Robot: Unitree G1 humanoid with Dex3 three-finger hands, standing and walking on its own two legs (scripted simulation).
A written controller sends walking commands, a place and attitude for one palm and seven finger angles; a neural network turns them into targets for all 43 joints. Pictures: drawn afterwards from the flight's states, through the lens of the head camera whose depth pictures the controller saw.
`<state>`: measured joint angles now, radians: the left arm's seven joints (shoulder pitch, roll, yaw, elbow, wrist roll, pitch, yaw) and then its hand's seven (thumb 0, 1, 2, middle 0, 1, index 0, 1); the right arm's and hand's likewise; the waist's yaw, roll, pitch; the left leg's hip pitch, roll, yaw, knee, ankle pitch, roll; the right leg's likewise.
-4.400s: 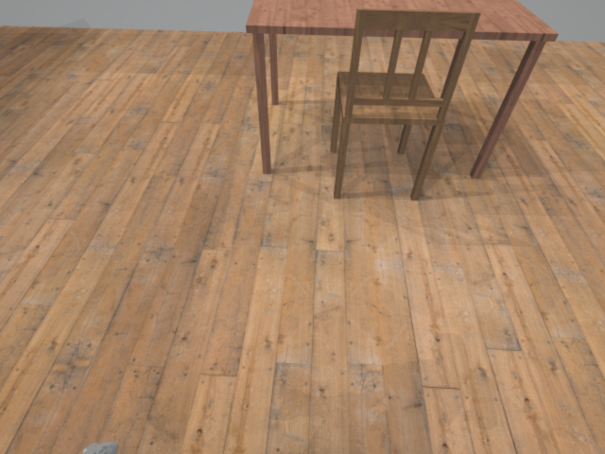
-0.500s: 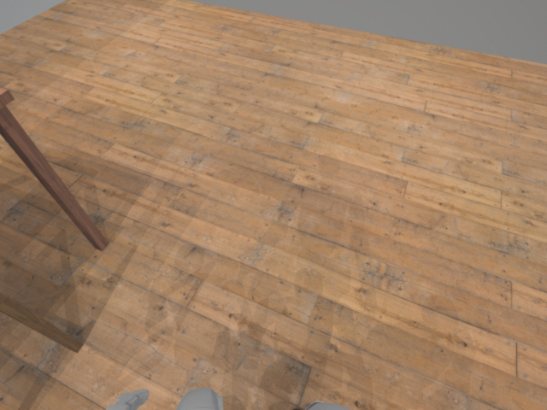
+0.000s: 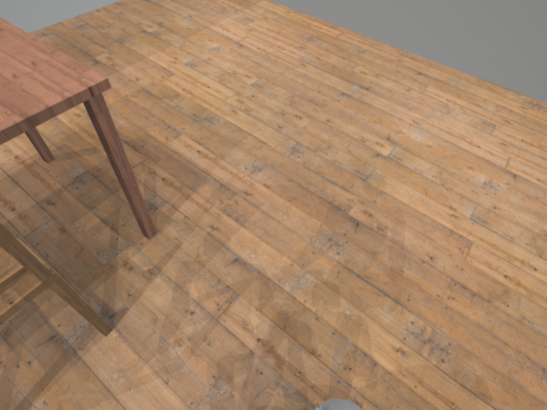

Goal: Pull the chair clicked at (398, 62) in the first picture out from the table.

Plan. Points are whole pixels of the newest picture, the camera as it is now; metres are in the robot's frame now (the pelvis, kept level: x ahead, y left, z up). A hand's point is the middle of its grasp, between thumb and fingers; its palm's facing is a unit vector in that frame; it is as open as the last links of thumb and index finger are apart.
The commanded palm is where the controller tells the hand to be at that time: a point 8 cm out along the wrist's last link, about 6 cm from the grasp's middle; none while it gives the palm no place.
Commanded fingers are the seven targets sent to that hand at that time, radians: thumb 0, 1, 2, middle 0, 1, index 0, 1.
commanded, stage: turn to face it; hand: left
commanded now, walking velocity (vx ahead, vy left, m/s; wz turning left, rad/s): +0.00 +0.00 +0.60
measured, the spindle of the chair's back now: out of the picture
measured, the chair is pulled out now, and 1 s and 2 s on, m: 0.00 0.00 0.00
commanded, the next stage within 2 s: take the last steps up to it in 1.40 s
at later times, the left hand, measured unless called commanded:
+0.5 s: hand out of the picture +0.03 +0.14 -0.14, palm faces +0.31 -0.91 -0.28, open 7.4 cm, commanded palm none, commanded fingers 0.00 0.90 0.90 -0.20 -0.30 -0.20 -0.30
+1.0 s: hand out of the picture -0.11 +0.18 -0.16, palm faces +0.61 -0.74 -0.28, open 7.4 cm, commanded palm none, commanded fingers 0.00 0.90 0.90 -0.20 -0.30 -0.20 -0.30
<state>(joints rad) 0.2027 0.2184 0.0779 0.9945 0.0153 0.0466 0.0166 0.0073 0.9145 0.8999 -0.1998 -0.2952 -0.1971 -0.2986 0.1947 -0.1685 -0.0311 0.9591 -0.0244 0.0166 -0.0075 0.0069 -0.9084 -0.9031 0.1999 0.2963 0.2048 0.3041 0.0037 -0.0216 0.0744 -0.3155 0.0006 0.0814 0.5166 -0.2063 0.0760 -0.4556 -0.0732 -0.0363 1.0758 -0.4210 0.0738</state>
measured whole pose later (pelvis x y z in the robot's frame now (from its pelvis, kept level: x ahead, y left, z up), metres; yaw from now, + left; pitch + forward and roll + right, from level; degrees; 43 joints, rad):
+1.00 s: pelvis -0.04 -0.05 +0.00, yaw +37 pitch +0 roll -1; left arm 0.18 0.28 0.08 0.90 0.01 0.07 0.01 0.01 0.91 0.90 -0.20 -0.29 -0.20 -0.30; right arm 0.15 -0.23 -0.04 0.89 -0.02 0.04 0.01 0.01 -0.90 -0.90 0.20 0.30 0.21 0.30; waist 0.01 -0.01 0.09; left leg -0.25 -0.02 -0.02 0.51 -0.25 0.03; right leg -0.46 -0.09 -0.03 0.99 -0.42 0.10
